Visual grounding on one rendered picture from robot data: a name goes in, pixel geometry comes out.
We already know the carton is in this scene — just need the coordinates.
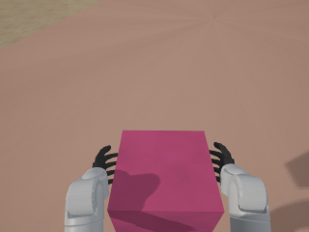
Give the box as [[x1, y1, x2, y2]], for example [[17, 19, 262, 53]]
[[107, 130, 225, 232]]

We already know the robot right forearm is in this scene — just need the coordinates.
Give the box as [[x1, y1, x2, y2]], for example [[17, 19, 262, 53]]
[[220, 163, 271, 232]]

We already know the robot left forearm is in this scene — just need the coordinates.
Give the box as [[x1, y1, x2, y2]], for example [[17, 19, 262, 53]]
[[64, 167, 109, 232]]

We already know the left robot hand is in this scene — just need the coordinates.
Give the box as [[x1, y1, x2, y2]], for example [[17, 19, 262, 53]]
[[92, 145, 119, 185]]

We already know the right robot hand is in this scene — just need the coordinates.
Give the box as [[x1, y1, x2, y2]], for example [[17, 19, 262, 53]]
[[209, 142, 235, 183]]

